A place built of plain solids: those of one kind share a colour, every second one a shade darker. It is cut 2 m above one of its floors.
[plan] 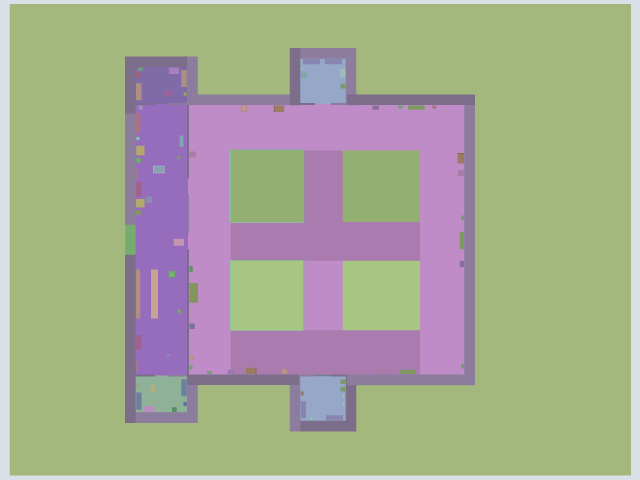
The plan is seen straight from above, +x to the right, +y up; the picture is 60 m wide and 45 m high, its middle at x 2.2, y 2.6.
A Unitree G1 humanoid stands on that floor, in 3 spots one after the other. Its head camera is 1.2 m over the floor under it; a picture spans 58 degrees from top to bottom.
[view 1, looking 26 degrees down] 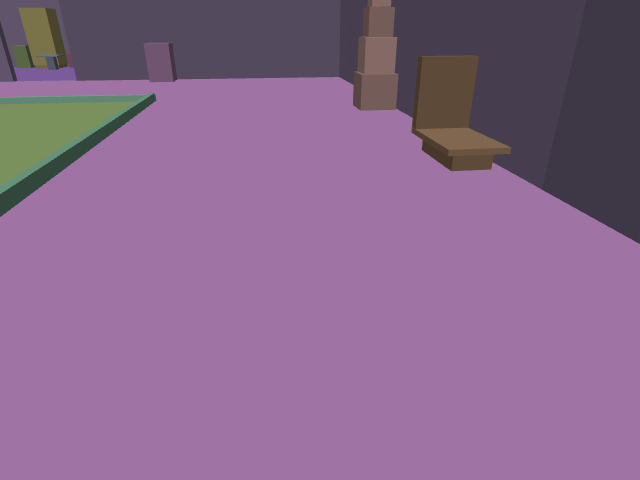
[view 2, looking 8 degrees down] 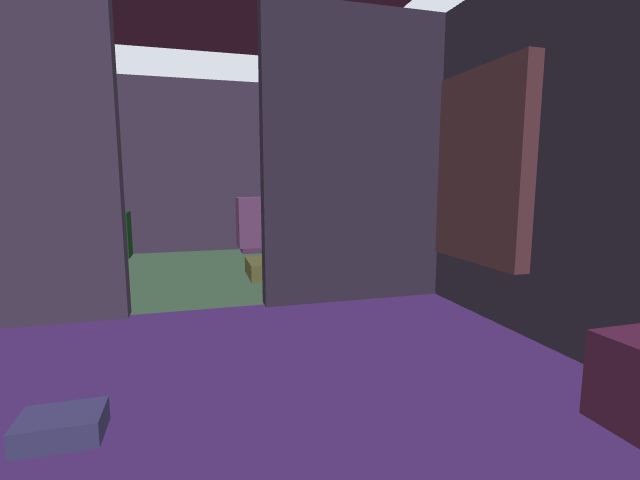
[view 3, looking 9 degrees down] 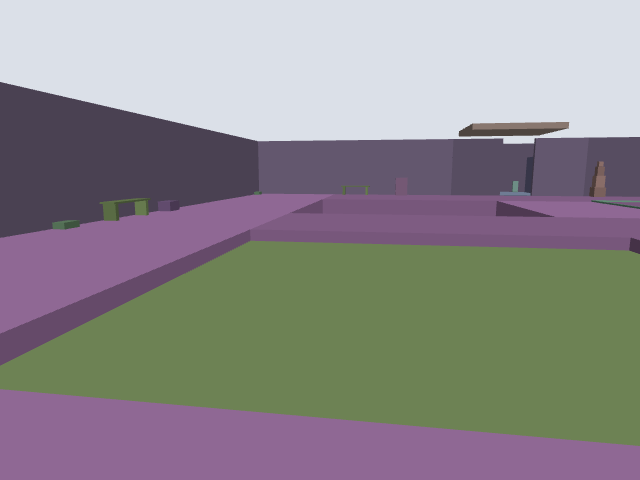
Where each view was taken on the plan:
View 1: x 2.48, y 12.95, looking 172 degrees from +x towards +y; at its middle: floor_gang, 2.74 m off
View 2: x -12.67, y -6.05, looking -106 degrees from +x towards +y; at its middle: wall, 4.15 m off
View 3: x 8.73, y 12.95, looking -81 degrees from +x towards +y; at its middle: floor_gang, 8.87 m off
